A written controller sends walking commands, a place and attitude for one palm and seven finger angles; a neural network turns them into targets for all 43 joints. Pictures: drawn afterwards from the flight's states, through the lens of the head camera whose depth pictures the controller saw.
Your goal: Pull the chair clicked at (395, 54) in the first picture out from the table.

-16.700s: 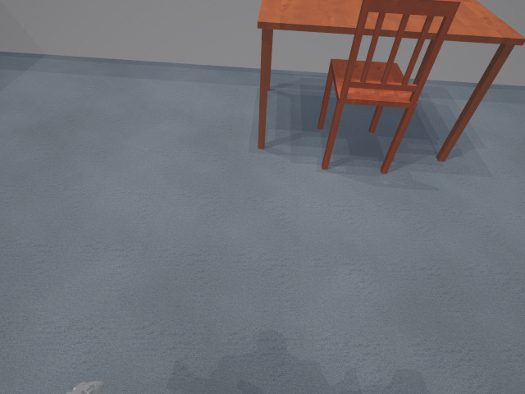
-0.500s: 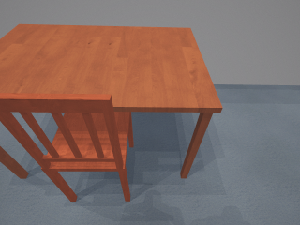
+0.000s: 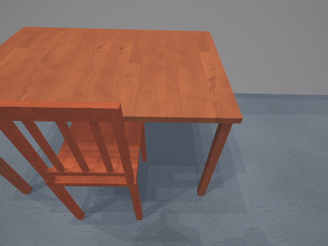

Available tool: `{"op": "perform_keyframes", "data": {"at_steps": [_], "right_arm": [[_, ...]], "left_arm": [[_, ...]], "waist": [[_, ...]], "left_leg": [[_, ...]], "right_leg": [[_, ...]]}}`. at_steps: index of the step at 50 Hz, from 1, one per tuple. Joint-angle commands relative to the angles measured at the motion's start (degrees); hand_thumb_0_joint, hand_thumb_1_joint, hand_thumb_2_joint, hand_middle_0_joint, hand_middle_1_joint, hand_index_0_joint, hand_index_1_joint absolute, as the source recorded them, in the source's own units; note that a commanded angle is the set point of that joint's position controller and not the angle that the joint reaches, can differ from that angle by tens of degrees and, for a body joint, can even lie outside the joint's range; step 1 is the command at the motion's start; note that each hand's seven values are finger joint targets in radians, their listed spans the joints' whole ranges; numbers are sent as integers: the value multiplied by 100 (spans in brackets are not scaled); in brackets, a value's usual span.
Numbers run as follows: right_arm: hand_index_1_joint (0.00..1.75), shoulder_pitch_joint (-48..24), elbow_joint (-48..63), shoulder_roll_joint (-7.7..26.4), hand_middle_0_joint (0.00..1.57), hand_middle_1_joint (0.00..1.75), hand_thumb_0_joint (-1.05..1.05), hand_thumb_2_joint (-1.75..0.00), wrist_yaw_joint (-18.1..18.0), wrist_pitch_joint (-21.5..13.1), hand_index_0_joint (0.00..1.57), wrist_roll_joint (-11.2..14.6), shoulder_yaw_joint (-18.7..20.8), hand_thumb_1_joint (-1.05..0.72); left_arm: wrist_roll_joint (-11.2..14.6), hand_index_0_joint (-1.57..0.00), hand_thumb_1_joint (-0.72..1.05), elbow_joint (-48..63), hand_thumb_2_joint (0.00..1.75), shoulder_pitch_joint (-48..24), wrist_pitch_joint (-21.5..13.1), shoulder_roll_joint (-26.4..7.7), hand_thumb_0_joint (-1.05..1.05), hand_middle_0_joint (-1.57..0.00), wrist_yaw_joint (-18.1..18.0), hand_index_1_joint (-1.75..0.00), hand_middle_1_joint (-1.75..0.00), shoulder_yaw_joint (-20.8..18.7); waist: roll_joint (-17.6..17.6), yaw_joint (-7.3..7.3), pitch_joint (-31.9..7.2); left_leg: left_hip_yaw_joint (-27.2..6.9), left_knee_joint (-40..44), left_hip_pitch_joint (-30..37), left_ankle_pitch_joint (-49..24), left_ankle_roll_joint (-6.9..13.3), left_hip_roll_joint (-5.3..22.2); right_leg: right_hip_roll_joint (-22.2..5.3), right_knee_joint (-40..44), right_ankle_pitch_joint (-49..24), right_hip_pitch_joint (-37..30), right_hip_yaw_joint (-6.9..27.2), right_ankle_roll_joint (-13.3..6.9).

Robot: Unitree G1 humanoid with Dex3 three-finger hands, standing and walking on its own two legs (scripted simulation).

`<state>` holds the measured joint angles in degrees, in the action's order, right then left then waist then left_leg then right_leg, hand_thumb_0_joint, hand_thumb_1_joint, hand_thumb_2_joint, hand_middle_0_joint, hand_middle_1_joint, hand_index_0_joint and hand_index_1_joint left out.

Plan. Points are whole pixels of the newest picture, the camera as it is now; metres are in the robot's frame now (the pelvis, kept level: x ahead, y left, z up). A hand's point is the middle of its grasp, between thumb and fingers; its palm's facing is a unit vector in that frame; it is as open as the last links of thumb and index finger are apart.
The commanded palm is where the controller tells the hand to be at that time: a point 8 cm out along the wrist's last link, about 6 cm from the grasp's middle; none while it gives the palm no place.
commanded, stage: look again from close up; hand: left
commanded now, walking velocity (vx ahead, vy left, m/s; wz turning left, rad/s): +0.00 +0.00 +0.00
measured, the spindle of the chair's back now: (74, 148) +0.42 +0.33 -0.08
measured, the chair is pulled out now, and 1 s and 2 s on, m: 0.00 0.00 0.00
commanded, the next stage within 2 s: raise the hand toward the chair's back in 0.78 s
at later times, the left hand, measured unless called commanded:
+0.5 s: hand out of the picture -0.03 +0.18 -0.17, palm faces +0.03 -0.98 -0.21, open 7.4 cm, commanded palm none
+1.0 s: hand out of the picture +0.10 +0.19 -0.10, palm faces +0.20 -0.96 -0.20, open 7.5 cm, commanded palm +0.09 +0.24 -0.07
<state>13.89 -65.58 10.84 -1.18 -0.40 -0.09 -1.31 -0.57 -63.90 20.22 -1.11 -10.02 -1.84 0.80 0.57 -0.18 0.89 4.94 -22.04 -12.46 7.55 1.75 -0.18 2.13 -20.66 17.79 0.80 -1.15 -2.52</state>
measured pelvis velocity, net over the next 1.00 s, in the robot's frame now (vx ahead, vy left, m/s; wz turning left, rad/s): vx -0.01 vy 0.00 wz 0.02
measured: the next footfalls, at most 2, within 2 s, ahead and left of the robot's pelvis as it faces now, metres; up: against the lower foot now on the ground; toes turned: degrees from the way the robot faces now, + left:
none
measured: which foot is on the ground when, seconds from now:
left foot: down 0.00-1.00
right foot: down 0.00-1.00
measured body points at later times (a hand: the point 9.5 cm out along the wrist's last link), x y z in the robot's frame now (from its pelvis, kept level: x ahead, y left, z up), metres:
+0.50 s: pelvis +0.00 +0.00 +0.00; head -0.01 +0.00 +0.45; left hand -0.03 +0.23 -0.16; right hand +0.01 -0.24 -0.16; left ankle +0.05 +0.10 -0.74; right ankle -0.07 -0.09 -0.74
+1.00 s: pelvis -0.01 +0.00 -0.01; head +0.00 -0.01 +0.44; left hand +0.08 +0.24 -0.08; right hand +0.06 -0.25 -0.15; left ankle +0.05 +0.10 -0.74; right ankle -0.07 -0.09 -0.74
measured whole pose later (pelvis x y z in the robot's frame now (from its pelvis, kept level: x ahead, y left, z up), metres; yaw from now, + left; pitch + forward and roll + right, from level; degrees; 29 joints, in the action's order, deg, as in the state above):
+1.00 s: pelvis -0.01 +0.00 -0.01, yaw +1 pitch -2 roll +1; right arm 17.4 -52.7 14.1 -3.8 -10.1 0.7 -1.6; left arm 6.1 -23.4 24.8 -2.3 -10.6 -3.3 0.0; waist -1.6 -1.4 3.3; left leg 3.9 -26.0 -15.9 8.1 2.1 -1.0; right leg 1.3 -28.0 20.5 5.3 -2.3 -2.5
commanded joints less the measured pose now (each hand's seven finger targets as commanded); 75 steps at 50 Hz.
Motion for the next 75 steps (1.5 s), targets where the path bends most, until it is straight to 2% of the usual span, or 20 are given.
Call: {"op": "perform_keyframes", "data": {"at_steps": [1,43,44,45,46,47,48,49,50,51,53,54,55,57,58,62,65,68,72,75], "right_arm": [[30,99,195,722,20,30,0,-90,-62,-82,20,-18,147,-90],[30,48,221,801,20,30,0,-90,-63,-87,20,-31,171,-90],[30,-245,669,542,20,30,0,-90,10,-175,20,-25,90,-90],[30,-535,2263,1636,20,30,0,-90,-530,-664,20,122,473,-90],[30,-355,2253,1254,20,30,0,-90,-598,-1269,20,-17,100,-90],[30,-89,2078,1229,20,30,0,-90,-421,-1585,20,-1,40,-90],[30,12,2253,988,20,30,0,-90,-283,-1674,20,78,138,-90],[30,-153,2552,1139,20,30,0,-90,-273,-1670,20,193,142,-90],[30,-366,2705,1104,20,30,0,-90,-309,-1711,20,199,165,-90],[30,-275,2751,1269,20,30,0,-90,-259,-1715,20,100,274,-90],[30,-483,2898,1211,20,30,0,-90,-126,-1726,20,-44,400,-90],[30,-688,3047,1153,20,30,0,-90,-31,-1748,20,-77,425,-90],[30,-713,3179,1128,20,30,0,-90,96,-1728,20,-61,491,-90],[30,-907,3522,1159,20,30,0,-90,275,-1737,20,-72,531,-90],[30,-925,3723,1142,20,30,0,-90,319,-1712,20,-49,555,-90],[30,-1224,4521,1107,20,30,0,-90,222,-1493,20,64,531,-90],[30,-934,4532,1027,20,30,0,-90,25,-1522,20,29,489,-90],[30,-546,4379,950,20,30,0,-90,-142,-1648,20,-43,368,-90],[30,-430,4046,1033,20,30,0,-90,-329,-1841,20,-6,226,-90],[30,-497,3967,991,20,30,0,-90,-424,-1741,20,103,205,-90]], "left_arm": [[-11,-20,90,145,90,466,-65,-696,0,-20,-63,-30,-30,-101],[-9,-20,90,170,90,344,-68,-790,0,-20,-41,-30,-30,-149],[-144,-20,90,157,90,518,-227,-393,0,-20,-295,-30,-30,-22],[1018,-20,88,8369,89,-3902,-1181,-2791,0,-20,-173,-30,-30,-1424],[650,-20,85,7410,88,-1927,-1037,-1615,0,-20,-166,-29,-29,-497],[670,-19,83,6415,87,-1154,-956,-1216,0,-19,-349,-29,-29,-413],[756,-19,81,5973,86,60,-601,-157,0,-19,-251,-29,-29,161],[995,-19,78,6535,85,-419,-684,-421,0,-19,-161,-28,-28,-131],[992,-19,76,5878,84,-246,-821,-363,0,-19,-10,-28,-28,-251],[1064,-18,74,5559,83,-567,-1163,-545,0,-18,184,-27,-27,-554],[1200,-18,69,4491,81,360,-1962,-227,0,-18,686,-27,-27,-793],[1361,-18,67,4402,80,936,-2397,-76,0,-18,1030,-26,-26,-856],[1474,-17,64,4260,79,1666,-2764,-214,0,-17,1406,-26,-26,-1164],[1732,-17,60,4797,77,1552,-3514,-317,0,-17,2229,-25,-25,-1177],[1737,-17,57,4771,76,1599,-3570,-554,0,-17,2396,-25,-25,-1427],[1860,-16,48,6045,72,691,-3006,-799,0,-16,2309,-23,-23,-1493],[1841,-15,41,7697,69,-694,-3217,-987,0,-15,1753,-22,-22,-1447],[1505,-14,34,9034,66,-1161,-3610,-837,0,-14,1368,-21,-21,-828],[1311,-13,25,8299,62,-867,-3346,-685,0,-13,1580,-20,-20,-272],[1355,-13,18,6781,59,-227,-2430,-859,0,-13,1902,-19,-19,-617]], "waist": [[7,-6,348],[-11,-14,275],[144,-62,736],[-1364,520,-1129],[-2176,127,-1682],[-1495,-43,-1660],[-816,136,-1118],[-53,151,-945],[854,287,-63],[1502,366,-74],[2066,84,45],[1973,-194,-98],[1165,-512,-433],[-327,-591,-1267],[-582,-669,-1613],[137,-443,-1740],[-265,-72,-1800],[-1115,121,-2122],[-677,445,-1601],[-97,264,-1298]], "left_leg": [[-789,230,579,-527,64,711],[-829,216,599,-551,51,720],[-489,-1184,-132,-558,-80,524],[-434,-613,1361,-914,-72,19],[-301,-272,2287,-2132,-40,128],[-404,-271,2008,-2225,-68,249],[-522,-301,1628,-1866,99,353],[-702,-468,967,-1037,131,296],[-712,-692,363,-468,199,188],[-770,-1047,-255,54,168,124],[-833,-1771,-1554,663,61,30],[-779,-2055,-2049,801,-13,-3],[-660,-2293,-2134,626,-107,-65],[-526,-2953,-2231,410,-262,-106],[-448,-3195,-2363,380,-223,-120],[-459,-3588,-3141,1317,-36,-89],[-716,-3854,-3142,1755,66,134],[-950,-3861,-2476,1637,133,234],[-1096,-4014,-2902,1909,178,283],[-1040,-3917,-3546,2272,133,220]], "right_leg": [[-847,574,-1041,1064,641,69],[-857,567,-973,1057,634,51],[-1132,577,-3311,1331,1037,427],[-712,119,-3378,1456,721,218],[-483,-607,-2645,1056,228,-17],[-264,-630,-1426,1470,-79,-9],[-186,-814,-1315,1619,-226,57],[-234,-797,-1147,1785,-335,139],[-204,-651,-1028,2268,-340,178],[-207,-760,-513,2864,-349,255],[-188,-1445,59,3808,-308,267],[-205,-1824,116,3980,-228,245],[-231,-2221,-233,3791,-100,133],[-325,-3002,-673,3973,80,-9],[-326,-3218,-656,4004,156,-29],[-236,-3194,917,4561,424,131],[-64,-3232,1711,5215,513,124],[15,-3479,1385,5364,297,-17],[83,-3500,1557,5726,119,53],[101,-3187,2061,5573,225,90]]}}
